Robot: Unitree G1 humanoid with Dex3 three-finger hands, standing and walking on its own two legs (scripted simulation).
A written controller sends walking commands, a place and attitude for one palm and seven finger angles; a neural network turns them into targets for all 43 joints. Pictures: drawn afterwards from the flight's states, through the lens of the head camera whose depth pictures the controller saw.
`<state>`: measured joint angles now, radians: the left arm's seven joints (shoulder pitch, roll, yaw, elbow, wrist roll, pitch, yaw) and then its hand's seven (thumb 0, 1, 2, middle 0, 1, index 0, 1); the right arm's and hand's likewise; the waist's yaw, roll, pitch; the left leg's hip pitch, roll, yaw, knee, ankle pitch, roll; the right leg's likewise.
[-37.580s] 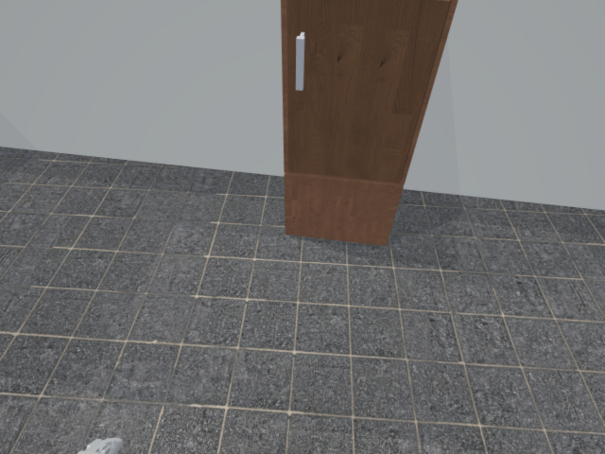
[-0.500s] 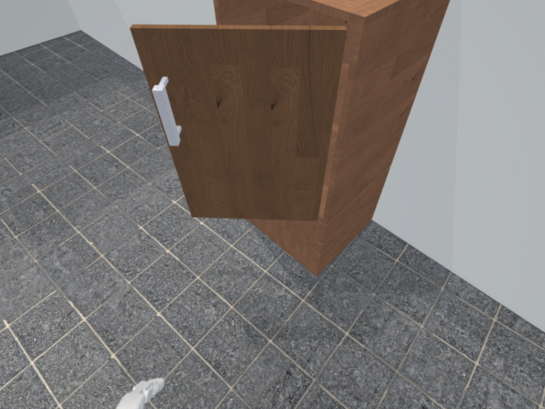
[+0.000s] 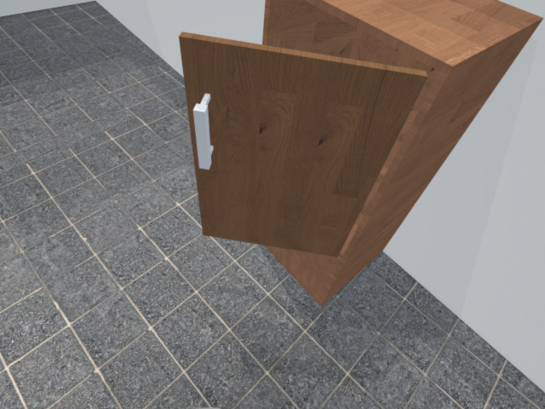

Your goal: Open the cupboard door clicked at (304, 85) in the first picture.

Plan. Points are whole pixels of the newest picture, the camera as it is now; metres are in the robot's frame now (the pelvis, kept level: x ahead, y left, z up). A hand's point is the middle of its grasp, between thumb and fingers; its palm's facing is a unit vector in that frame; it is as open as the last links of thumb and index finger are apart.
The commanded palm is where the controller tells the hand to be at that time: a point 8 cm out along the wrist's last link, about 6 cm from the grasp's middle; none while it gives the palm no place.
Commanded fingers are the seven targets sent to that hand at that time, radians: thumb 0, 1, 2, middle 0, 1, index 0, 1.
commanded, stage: come to a stop and stand still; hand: left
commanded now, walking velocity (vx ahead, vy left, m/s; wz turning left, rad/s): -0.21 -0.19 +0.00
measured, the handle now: (205, 132) +0.58 +0.19 +0.04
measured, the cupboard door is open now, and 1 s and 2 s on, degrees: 42 42 42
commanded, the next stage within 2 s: look again from close up in 0.84 s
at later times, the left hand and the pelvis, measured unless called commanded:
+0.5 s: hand out of the picture +0.00 +0.12 -0.17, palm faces +0.01 -0.98 -0.21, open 7.3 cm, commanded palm none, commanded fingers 0.00 0.90 0.90 -0.20 -0.30 -0.20 -0.30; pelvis -0.04 -0.06 +0.00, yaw +0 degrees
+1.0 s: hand out of the picture -0.04 +0.09 -0.17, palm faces +0.02 -0.98 -0.17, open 7.3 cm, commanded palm none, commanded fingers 0.00 0.90 0.90 -0.20 -0.30 -0.20 -0.30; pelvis -0.04 -0.07 +0.00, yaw -1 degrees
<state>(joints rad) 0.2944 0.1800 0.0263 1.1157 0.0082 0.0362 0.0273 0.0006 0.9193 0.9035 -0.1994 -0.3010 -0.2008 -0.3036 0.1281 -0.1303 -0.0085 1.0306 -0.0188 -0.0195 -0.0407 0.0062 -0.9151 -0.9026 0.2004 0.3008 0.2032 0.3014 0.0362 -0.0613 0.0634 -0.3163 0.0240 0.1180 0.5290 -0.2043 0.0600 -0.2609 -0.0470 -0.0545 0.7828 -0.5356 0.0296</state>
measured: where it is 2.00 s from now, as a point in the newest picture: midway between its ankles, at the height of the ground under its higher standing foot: outside the picture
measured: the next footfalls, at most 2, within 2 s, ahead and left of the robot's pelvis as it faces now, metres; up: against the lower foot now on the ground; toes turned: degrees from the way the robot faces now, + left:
right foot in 0.34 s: -0.02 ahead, -0.18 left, +0.00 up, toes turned -4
left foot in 0.54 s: +0.01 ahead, +0.06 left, +0.00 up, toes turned +2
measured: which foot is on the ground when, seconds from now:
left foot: down 0.00-0.34, up 0.36-0.52, down 0.54-1.00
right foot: up 0.00-0.32, down 0.34-1.00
